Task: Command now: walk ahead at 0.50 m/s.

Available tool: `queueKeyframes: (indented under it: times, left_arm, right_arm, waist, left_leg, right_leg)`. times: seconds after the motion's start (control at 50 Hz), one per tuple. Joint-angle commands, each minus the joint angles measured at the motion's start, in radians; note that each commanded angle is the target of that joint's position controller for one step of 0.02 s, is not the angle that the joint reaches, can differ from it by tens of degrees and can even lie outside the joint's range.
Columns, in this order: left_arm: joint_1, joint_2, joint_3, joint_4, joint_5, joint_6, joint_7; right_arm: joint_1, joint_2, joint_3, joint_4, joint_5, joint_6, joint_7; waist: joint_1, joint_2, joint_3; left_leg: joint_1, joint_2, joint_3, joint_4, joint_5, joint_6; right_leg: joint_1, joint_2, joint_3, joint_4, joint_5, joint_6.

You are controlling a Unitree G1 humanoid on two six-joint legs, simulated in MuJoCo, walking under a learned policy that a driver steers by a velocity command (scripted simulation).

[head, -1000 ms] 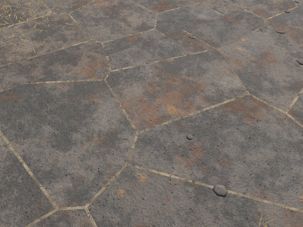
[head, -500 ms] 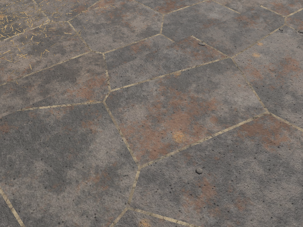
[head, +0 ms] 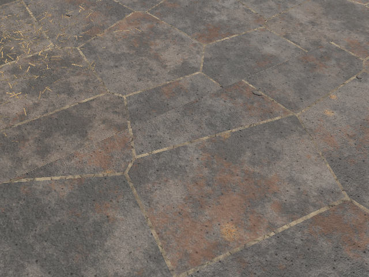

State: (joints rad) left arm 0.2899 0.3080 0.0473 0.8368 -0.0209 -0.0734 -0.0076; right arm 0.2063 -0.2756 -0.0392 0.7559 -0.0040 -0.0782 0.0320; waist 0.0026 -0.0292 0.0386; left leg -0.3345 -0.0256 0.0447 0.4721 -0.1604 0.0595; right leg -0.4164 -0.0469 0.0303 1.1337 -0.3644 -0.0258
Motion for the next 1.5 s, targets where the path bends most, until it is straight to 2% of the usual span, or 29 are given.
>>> queueKeyframes:
  times: [0.02,0.18,0.28,0.34,0.38,0.4,0.42,0.44,0.46,0.52,0.62,0.82,0.86,0.9,0.92,0.94,0.96,0.98,1.0,1.04,1.12,1.22,1.32,1.38,1.4,1.42,1.44,1.46,1.5]
  left_arm:
    - [0.018,0.072,0.022,-0.060,0.008,0.000,0.005]
    - [-0.210,0.021,0.005,-0.121,0.016,-0.003,-0.003]
    - [-0.352,0.031,0.004,-0.175,0.008,-0.022,-0.028]
    - [-0.308,0.069,0.017,-0.167,0.009,-0.036,-0.035]
    - [-0.097,0.133,0.051,-0.106,0.014,-0.042,-0.023]
    - [0.080,0.201,0.071,-0.080,0.030,-0.041,-0.012]
    - [0.131,0.269,0.088,-0.057,0.032,-0.028,-0.012]
    - [0.123,0.163,0.061,-0.066,0.022,-0.025,-0.011]
    - [0.055,0.113,0.046,-0.072,0.019,-0.026,-0.007]
    - [-0.088,0.045,0.027,-0.069,0.033,-0.033,-0.006]
    - [-0.108,0.084,0.047,-0.032,0.033,-0.050,0.002]
    - [-0.019,0.165,0.075,0.021,0.000,0.002,0.019]
    - [-0.034,0.192,0.083,0.017,-0.010,0.016,0.023]
    - [-0.059,0.187,0.079,0.009,-0.017,0.030,0.026]
    - [-0.037,0.138,0.059,-0.008,0.013,0.024,0.028]
    - [0.048,-0.003,0.015,-0.067,0.046,-0.003,0.015]
    - [-0.065,0.088,0.028,-0.076,0.005,-0.039,0.003]
    - [-0.139,0.128,0.040,-0.099,-0.029,-0.057,-0.002]
    - [-0.146,0.113,0.035,-0.096,-0.015,-0.067,0.005]
    - [-0.116,0.123,0.048,-0.079,0.017,-0.058,0.011]
    - [-0.150,0.078,0.041,-0.095,0.034,-0.021,0.013]
    - [-0.319,0.038,0.021,-0.148,0.029,-0.026,-0.002]
    - [-0.377,0.070,0.029,-0.184,0.015,-0.046,-0.024]
    - [-0.309,0.102,0.047,-0.180,0.013,-0.064,-0.024]
    - [-0.213,0.128,0.062,-0.158,0.021,-0.070,-0.020]
    - [-0.071,0.175,0.076,-0.144,0.036,-0.073,-0.015]
    - [0.065,0.241,0.099,-0.100,0.044,-0.057,-0.013]
    - [0.056,0.167,0.080,-0.107,0.011,-0.049,-0.024]
    - [-0.034,0.088,0.054,-0.123,0.019,-0.029,-0.013]
  right_arm:
    - [0.021,-0.114,-0.029,-0.040,-0.005,-0.023,-0.001]
    - [0.110,-0.164,-0.042,0.032,0.011,-0.018,-0.027]
    - [0.204,-0.179,-0.049,0.087,0.025,0.009,-0.036]
    - [0.189,-0.197,-0.060,0.093,0.028,0.023,-0.046]
    - [0.164,-0.177,-0.051,0.086,0.022,0.029,-0.047]
    - [0.161,-0.115,-0.028,0.056,0.001,0.028,-0.046]
    - [0.301,0.001,0.004,0.037,0.015,0.009,-0.041]
    - [0.257,-0.106,-0.020,0.055,0.038,-0.001,-0.041]
    - [0.168,-0.164,-0.040,0.029,0.054,-0.005,-0.040]
    - [0.117,-0.125,-0.048,0.017,0.036,0.015,-0.044]
    - [0.073,-0.063,-0.042,-0.025,0.029,0.057,-0.039]
    - [-0.178,-0.060,-0.033,-0.139,0.026,0.049,0.019]
    - [-0.135,-0.090,-0.050,-0.147,0.022,0.055,0.023]
    - [0.115,-0.168,-0.100,-0.087,0.027,0.062,0.011]
    - [0.265,-0.262,-0.137,-0.051,0.031,0.074,-0.011]
    - [0.204,-0.356,-0.140,-0.072,0.037,0.062,-0.013]
    - [0.221,-0.261,-0.112,-0.103,0.029,0.044,-0.002]
    - [0.187,-0.207,-0.095,-0.093,0.019,0.028,0.002]
    - [0.134,-0.182,-0.087,-0.098,0.021,0.020,0.000]
    - [0.030,-0.128,-0.068,-0.130,0.003,0.019,-0.008]
    - [0.068,-0.157,-0.075,-0.126,0.011,0.016,-0.032]
    - [0.141,-0.165,-0.080,-0.098,0.020,0.026,-0.053]
    - [0.208,-0.155,-0.081,-0.065,0.033,0.041,-0.059]
    - [0.196,-0.157,-0.084,-0.072,0.030,0.058,-0.067]
    - [0.171,-0.132,-0.074,-0.084,0.029,0.058,-0.067]
    - [0.154,-0.081,-0.054,-0.107,0.015,0.057,-0.062]
    - [0.296,-0.032,-0.041,-0.123,0.039,0.052,-0.063]
    - [0.326,-0.104,-0.047,-0.109,0.042,0.049,-0.064]
    - [0.149,-0.170,-0.067,-0.125,0.034,0.053,-0.063]
  waist:
    - [0.004,0.128,-0.073]
    - [-0.051,0.087,0.007]
    - [-0.087,0.080,0.047]
    - [-0.041,0.106,0.018]
    - [0.069,0.099,-0.120]
    - [0.136,0.010,-0.285]
    - [0.072,-0.268,-0.415]
    - [0.110,-0.191,-0.381]
    - [0.107,-0.135,-0.231]
    - [0.024,-0.089,-0.073]
    - [-0.008,-0.041,-0.004]
    - [0.059,-0.010,0.060]
    - [0.018,-0.040,0.010]
    - [-0.128,-0.027,-0.127]
    - [-0.177,0.109,-0.213]
    - [-0.038,0.339,-0.305]
    - [-0.118,0.188,-0.378]
    - [-0.118,0.141,-0.235]
    - [-0.076,0.067,-0.163]
    - [-0.002,0.075,-0.102]
    - [0.004,0.061,-0.066]
    - [-0.056,0.102,-0.019]
    - [-0.076,0.111,-0.015]
    - [-0.030,0.159,-0.037]
    - [0.023,0.160,-0.092]
    - [0.088,0.088,-0.216]
    - [0.057,-0.218,-0.367]
    - [0.056,-0.261,-0.344]
    - [0.074,-0.054,-0.113]
  left_leg:
    - [0.189,0.250,-0.307,-0.297,0.086,0.171]
    - [0.208,0.203,-0.122,-0.359,0.186,0.144]
    - [0.321,0.253,-0.174,-0.293,0.189,0.143]
    - [0.365,0.278,-0.222,-0.210,0.268,0.120]
    - [0.294,0.200,-0.177,0.026,0.437,0.075]
    - [0.108,0.128,-0.133,0.320,0.224,0.036]
    - [-0.276,-0.030,-0.081,0.653,-0.369,-0.031]
    - [-0.375,0.015,-0.191,0.780,-0.429,-0.031]
    - [-0.430,0.059,-0.182,0.804,-0.343,-0.025]
    - [-0.319,0.153,-0.162,0.709,-0.160,-0.036]
    - [-0.339,0.179,-0.151,0.581,-0.038,-0.063]
    - [-0.325,0.127,-0.017,0.177,0.104,-0.004]
    - [-0.224,0.068,0.038,0.171,0.000,0.034]
    - [0.125,-0.027,0.079,0.108,0.017,0.095]
    - [0.414,0.081,-0.128,0.073,0.027,0.155]
    - [0.687,0.311,-0.709,-0.061,-0.169,0.346]
    - [0.704,0.358,-0.852,-0.194,-0.270,0.347]
    - [0.612,0.337,-0.720,-0.205,-0.207,0.299]
    - [0.476,0.293,-0.607,-0.196,-0.115,0.265]
    - [0.263,0.224,-0.455,-0.215,0.076,0.230]
    - [0.151,0.180,-0.360,-0.255,0.212,0.238]
    - [0.100,0.117,-0.307,-0.233,0.123,0.169]
    - [0.187,0.156,-0.417,-0.129,0.058,0.151]
    - [0.235,0.159,-0.487,-0.055,0.153,0.131]
    - [0.217,0.118,-0.458,0.037,0.202,0.102]
    - [0.108,0.059,-0.382,0.287,0.102,0.062]
    - [-0.256,-0.085,-0.235,0.642,-0.296,-0.021]
    - [-0.406,-0.029,-0.243,0.803,-0.434,-0.030]
    - [-0.436,0.048,-0.196,0.855,-0.269,-0.043]
  right_leg:
    - [-0.181,-0.088,0.038,-0.020,0.101,0.012]
    - [-0.220,-0.064,-0.002,-0.454,0.449,0.048]
    - [-0.222,-0.025,0.007,-0.607,0.424,0.033]
    - [-0.120,-0.002,0.009,-0.656,0.332,0.006]
    - [0.215,0.021,-0.023,-0.687,0.327,-0.041]
    - [0.522,-0.147,0.141,-0.636,0.332,-0.103]
    - [0.842,-0.377,0.573,-0.725,0.137,-0.250]
    - [0.794,-0.362,0.650,-0.808,-0.016,-0.238]
    - [0.671,-0.332,0.491,-0.830,-0.011,-0.192]
    - [0.367,-0.236,0.218,-0.924,0.197,-0.147]
    - [0.277,-0.234,0.023,-1.015,0.356,-0.171]
    - [0.476,-0.254,-0.201,-0.948,0.511,-0.111]
    - [0.513,-0.255,-0.232,-0.818,0.806,-0.089]
    - [0.420,-0.201,-0.280,-0.460,0.953,-0.044]
    - [0.174,-0.150,-0.288,-0.136,0.631,0.009]
    - [-0.247,0.064,-0.152,0.185,-0.229,0.066]
    - [-0.347,0.052,0.049,0.265,-0.232,0.045]
    - [-0.420,0.010,0.044,0.244,-0.136,0.018]
    - [-0.382,-0.033,0.047,0.163,-0.049,0.006]
    - [-0.240,-0.080,0.061,0.031,0.044,0.015]
    - [-0.213,-0.057,0.033,-0.156,0.163,0.071]
    - [-0.154,0.007,0.029,-0.499,0.453,0.086]
    - [-0.107,0.038,0.055,-0.631,0.427,0.056]
    - [0.005,0.060,0.036,-0.674,0.316,0.013]
    - [0.151,0.037,0.041,-0.702,0.346,-0.020]
    - [0.398,-0.104,0.164,-0.672,0.326,-0.078]
    - [0.761,-0.316,0.580,-0.722,0.082,-0.239]
    - [0.769,-0.371,0.758,-0.805,-0.120,-0.244]
    - [0.517,-0.290,0.485,-0.845,-0.076,-0.164]
